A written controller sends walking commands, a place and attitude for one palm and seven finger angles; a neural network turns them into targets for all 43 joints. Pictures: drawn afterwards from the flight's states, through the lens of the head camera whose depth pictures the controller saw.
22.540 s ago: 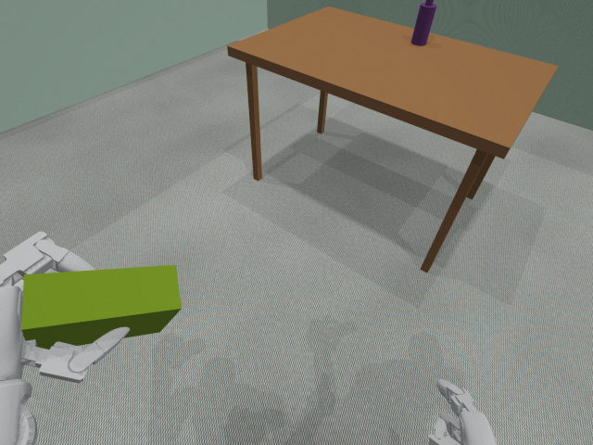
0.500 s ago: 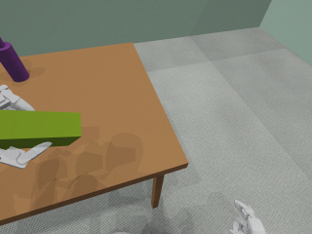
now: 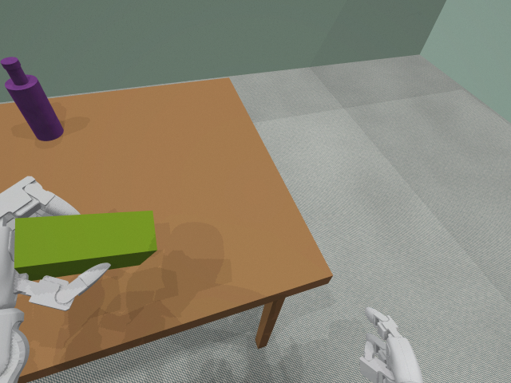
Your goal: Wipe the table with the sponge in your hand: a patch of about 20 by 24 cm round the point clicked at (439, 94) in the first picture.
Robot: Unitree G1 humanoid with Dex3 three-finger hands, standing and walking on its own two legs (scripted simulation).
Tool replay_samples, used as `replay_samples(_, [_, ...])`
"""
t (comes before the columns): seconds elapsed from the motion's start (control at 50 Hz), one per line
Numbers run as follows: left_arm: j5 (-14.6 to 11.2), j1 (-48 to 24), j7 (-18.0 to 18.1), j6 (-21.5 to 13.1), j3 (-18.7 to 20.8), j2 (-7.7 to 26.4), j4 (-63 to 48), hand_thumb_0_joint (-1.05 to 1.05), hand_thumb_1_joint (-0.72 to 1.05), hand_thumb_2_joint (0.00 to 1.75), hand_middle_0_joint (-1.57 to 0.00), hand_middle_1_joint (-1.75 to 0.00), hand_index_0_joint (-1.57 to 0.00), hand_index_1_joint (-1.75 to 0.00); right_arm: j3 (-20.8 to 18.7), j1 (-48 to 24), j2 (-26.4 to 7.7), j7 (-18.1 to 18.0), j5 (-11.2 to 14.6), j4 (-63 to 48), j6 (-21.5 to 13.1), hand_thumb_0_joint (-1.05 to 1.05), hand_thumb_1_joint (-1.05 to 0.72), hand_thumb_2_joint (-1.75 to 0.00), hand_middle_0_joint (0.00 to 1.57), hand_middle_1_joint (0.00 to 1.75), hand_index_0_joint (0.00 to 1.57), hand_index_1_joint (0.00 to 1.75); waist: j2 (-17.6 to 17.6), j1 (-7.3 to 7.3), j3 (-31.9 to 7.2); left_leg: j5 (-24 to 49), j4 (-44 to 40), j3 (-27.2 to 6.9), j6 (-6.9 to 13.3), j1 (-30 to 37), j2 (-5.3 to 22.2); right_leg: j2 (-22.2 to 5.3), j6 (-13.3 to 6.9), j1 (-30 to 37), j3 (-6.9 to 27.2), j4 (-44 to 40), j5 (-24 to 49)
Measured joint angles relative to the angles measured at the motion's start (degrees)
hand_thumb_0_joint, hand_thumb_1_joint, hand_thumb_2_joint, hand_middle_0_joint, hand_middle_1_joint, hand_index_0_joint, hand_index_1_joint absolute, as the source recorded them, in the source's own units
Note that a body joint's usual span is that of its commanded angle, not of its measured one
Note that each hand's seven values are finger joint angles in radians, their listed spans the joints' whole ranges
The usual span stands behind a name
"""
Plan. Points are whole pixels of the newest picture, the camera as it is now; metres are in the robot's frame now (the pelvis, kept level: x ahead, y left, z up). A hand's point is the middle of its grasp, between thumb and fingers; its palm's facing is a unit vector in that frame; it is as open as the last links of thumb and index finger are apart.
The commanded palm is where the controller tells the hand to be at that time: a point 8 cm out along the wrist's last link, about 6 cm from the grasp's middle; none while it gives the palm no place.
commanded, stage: come to a stop and stand still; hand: left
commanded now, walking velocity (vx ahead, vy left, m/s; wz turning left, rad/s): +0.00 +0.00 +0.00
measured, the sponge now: (109, 244) +0.24 +0.21 +0.14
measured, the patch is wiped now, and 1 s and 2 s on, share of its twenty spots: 0.00 0.00 0.00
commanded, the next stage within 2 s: look again from close up in 0.28 s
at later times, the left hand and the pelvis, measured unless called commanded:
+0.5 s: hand (46, 256) +0.21 +0.27 +0.15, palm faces +0.36 -0.85 -0.38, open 9.2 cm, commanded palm +0.15 +0.30 +0.17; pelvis -0.01 +0.02 +0.00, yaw +0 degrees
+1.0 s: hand (66, 250) +0.21 +0.24 +0.16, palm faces +0.36 -0.86 -0.37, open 9.2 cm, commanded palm +0.15 +0.28 +0.17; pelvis -0.01 +0.00 +0.00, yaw +0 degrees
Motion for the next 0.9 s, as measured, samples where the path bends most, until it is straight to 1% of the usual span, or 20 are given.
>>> replay_samples(0.08, [0.31, 0.30, -0.31, 0.51, -0.91, 0.30, -0.38, -0.01, -0.42, 1.06, -0.81, -1.40, -0.82, -1.40, 0.27, -0.89, 0.31, -0.04, -0.14, -1.04, 0.40, 0.01, -0.90, -0.90, 0.21, 0.30, 0.21, 0.30, -0.29, -0.43, -0.01, 0.16, -0.14, 0.02, 0.40, 0.10, -0.28, -0.26, 0.39, 0.36, 0.00, -0.64, 0.46])
replay_samples(0.24, [0.16, 1.29, -0.43, -0.16, 0.68, 2.07, -1.59, -0.01, -0.42, 1.06, -0.82, -1.40, -0.82, -1.40, 0.15, -0.37, 0.05, -0.15, -0.26, -2.16, 0.79, 0.01, -0.90, -0.90, 0.21, 0.30, 0.21, 0.30, -0.36, -0.86, 0.18, 0.69, -0.57, 0.13, 0.95, -0.10, -0.67, -0.62, 0.96, 0.48, 0.08, -1.68, 1.35])
replay_samples(0.36, [0.44, 1.80, -0.45, -0.15, 0.42, 1.40, -0.96, -0.01, -0.42, 1.06, -0.82, -1.40, -0.82, -1.40, -0.19, 1.00, -0.56, -0.22, -0.18, -1.45, 1.15, 0.01, -0.90, -0.90, 0.21, 0.30, 0.21, 0.30, -0.02, -0.86, 0.30, 1.08, -0.93, 0.19, 1.21, -0.07, -0.94, -0.90, 1.25, 0.51, 0.12, -2.01, 1.76])
replay_samples(0.44, [0.66, 2.15, -0.47, -0.03, 0.08, 1.10, -0.50, -0.01, -0.43, 1.06, -0.82, -1.40, -0.82, -1.40, -0.33, 1.62, -0.65, -0.37, -0.11, -0.91, 1.22, 0.01, -0.90, -0.90, 0.21, 0.30, 0.21, 0.30, 0.21, -1.13, 0.48, 1.25, -0.94, 0.15, 1.29, -0.14, -0.99, -0.94, 1.29, 0.46, 0.07, -2.01, 1.89])
replay_samples(0.66, [0.64, 2.97, -0.47, -0.54, 0.42, 1.65, -0.81, -0.01, -0.43, 1.06, -0.82, -1.40, -0.82, -1.40, -0.62, 2.11, -0.70, -0.56, 0.01, -0.28, 0.93, 0.01, -0.90, -0.90, 0.21, 0.30, 0.21, 0.30, 0.92, -1.71, 0.21, 1.27, -0.72, 0.18, 1.05, -0.19, -0.65, -0.61, 1.02, 0.40, 0.13, -1.88, 1.98])
replay_samples(0.8, [0.53, 3.18, -0.47, -0.10, 0.03, 1.01, 0.40, -0.01, -0.43, 1.06, -0.82, -1.40, -0.82, -1.40, -0.78, 1.77, -1.05, -0.81, 0.16, -0.29, 1.20, 0.01, -0.90, -0.90, 0.21, 0.30, 0.21, 0.30, 1.34, -1.61, -0.54, 1.35, -1.06, 0.23, 0.79, 0.00, -0.35, -0.29, 0.74, 0.53, 0.22, -2.26, 2.12])
replay_samples(0.9, [0.41, 2.38, -0.55, 0.54, -0.19, 0.82, 0.77, -0.01, -0.43, 1.06, -0.82, -1.40, -0.82, -1.40, -0.81, 1.42, -0.78, -0.97, 0.14, -0.37, 1.47, 0.01, -0.90, -0.90, 0.21, 0.30, 0.21, 0.30, 0.71, -1.21, -0.58, 1.59, -1.74, 0.41, 0.34, 0.42, -0.16, -0.12, 0.38, 0.39, 0.44, -1.99, 1.97])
